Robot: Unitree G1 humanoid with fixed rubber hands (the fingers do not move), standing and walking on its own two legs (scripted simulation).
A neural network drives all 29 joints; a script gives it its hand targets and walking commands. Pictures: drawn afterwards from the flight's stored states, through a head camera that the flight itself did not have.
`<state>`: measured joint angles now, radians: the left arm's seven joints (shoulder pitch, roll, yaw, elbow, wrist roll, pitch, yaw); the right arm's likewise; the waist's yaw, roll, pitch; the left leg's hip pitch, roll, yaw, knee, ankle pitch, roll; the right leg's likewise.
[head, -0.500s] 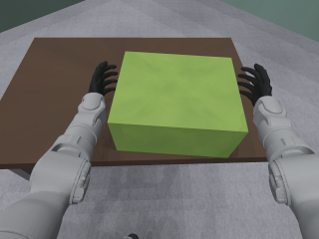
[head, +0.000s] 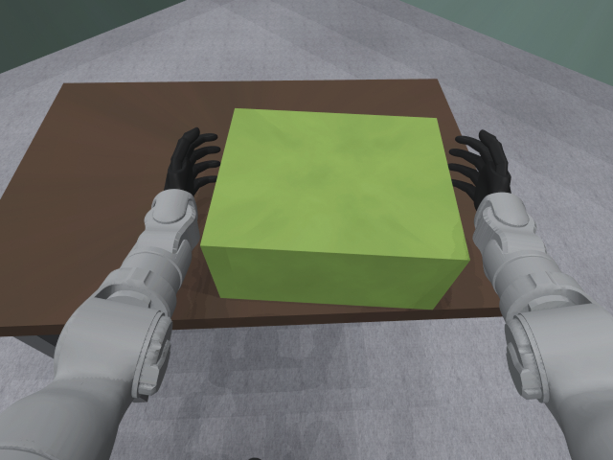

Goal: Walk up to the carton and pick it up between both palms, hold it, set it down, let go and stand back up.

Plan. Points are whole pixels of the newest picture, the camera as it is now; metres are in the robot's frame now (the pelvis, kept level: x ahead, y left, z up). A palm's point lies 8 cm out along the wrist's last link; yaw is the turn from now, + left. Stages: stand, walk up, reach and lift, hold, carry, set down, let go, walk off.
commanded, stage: reach and lift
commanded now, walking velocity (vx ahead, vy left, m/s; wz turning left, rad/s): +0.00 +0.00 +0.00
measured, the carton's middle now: (330, 206) +0.48 +0.00 +0.02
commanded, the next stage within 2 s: none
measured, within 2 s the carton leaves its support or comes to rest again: leaves its support in 0.46 s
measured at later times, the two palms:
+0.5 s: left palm (180, 189) +0.43 +0.21 +0.09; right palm (493, 199) +0.44 -0.20 +0.10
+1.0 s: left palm (174, 197) +0.41 +0.21 +0.10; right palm (500, 211) +0.41 -0.20 +0.11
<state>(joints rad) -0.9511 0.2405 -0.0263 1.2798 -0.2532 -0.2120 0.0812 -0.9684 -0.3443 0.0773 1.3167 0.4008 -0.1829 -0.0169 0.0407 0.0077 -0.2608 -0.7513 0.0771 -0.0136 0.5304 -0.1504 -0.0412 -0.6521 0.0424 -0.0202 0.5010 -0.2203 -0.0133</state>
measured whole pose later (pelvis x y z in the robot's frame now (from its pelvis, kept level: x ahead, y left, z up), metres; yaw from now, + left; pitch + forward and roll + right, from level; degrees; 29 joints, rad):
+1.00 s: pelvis +0.02 +0.00 +0.02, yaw +1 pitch +10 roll -1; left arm -0.63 0.13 0.16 0.88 -0.01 -0.17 0.06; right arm -0.62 -0.22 -0.18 1.01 0.10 -0.27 -0.05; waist 0.02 -0.03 -0.15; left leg -0.37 0.05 0.01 0.27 -0.08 -0.03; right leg -0.27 0.01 -0.02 0.24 -0.15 -0.01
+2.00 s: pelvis +0.00 +0.01 +0.02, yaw +2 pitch -6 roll +0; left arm -0.53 0.06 0.35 0.16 0.26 0.61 -0.05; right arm -0.58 -0.12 -0.14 0.58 0.15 0.22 -0.08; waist -0.05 -0.08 -0.01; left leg -0.08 0.03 0.00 0.27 -0.08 -0.02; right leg 0.02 -0.01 -0.04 0.25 -0.17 0.01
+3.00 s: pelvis +0.00 +0.01 +0.02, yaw +2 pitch -7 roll -1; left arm -0.58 0.10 0.37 0.11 0.27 0.73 -0.09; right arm -0.63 -0.14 -0.12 0.47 0.18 0.38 -0.11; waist -0.09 -0.06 -0.02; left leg -0.07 0.03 0.00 0.29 -0.11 -0.02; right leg 0.04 -0.01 -0.05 0.25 -0.18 0.00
